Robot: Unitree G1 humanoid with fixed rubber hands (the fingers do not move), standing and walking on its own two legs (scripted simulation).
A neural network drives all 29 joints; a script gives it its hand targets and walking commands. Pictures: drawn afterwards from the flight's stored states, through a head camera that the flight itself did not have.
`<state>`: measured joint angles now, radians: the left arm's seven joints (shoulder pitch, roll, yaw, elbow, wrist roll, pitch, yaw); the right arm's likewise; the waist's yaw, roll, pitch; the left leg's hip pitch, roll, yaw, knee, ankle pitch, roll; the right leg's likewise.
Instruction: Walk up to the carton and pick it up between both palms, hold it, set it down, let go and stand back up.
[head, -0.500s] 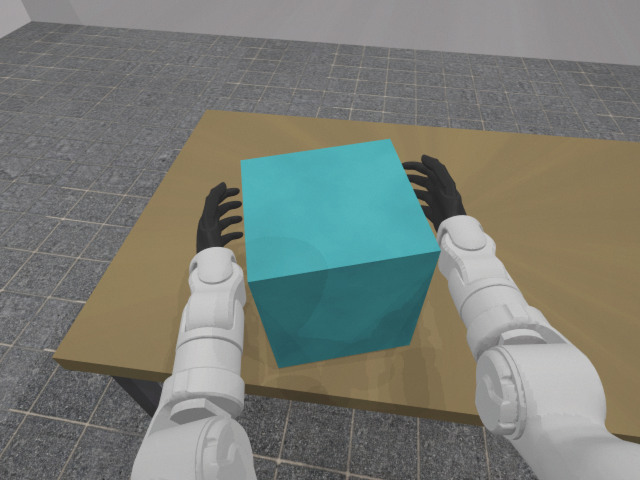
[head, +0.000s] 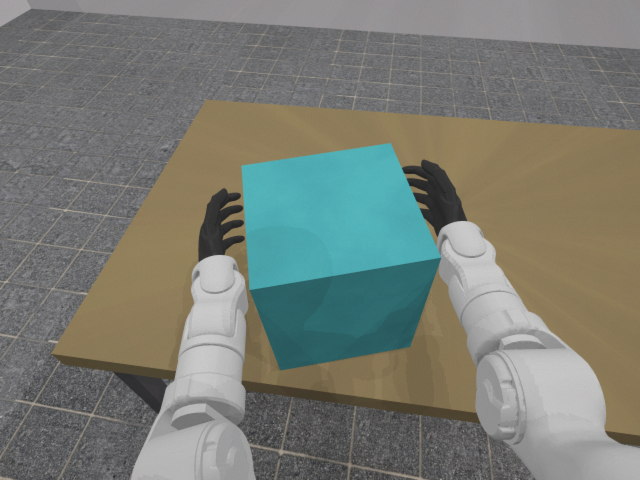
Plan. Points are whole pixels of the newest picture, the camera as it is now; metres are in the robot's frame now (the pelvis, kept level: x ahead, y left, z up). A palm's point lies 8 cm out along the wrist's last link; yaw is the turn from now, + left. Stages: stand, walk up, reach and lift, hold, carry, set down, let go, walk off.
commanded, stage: set down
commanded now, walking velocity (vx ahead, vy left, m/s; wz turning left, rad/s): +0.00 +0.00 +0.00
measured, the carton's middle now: (332, 263) +0.42 +0.06 +0.01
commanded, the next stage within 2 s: none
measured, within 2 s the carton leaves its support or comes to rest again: rests again in 0.44 s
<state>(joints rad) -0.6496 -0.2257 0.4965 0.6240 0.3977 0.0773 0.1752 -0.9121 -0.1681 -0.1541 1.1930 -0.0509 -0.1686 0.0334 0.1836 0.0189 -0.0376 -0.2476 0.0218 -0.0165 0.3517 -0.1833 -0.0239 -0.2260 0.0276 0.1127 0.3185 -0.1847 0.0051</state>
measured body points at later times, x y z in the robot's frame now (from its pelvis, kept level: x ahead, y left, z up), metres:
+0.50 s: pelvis +0.00 +0.00 +0.00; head +0.04 -0.01 +0.45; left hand +0.37 +0.21 +0.08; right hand +0.47 -0.08 +0.10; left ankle -0.02 +0.13 -0.75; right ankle -0.02 -0.13 -0.75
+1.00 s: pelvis +0.00 -0.01 +0.00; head +0.06 -0.02 +0.45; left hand +0.37 +0.21 +0.05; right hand +0.47 -0.09 +0.08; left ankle -0.02 +0.13 -0.74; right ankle -0.02 -0.13 -0.75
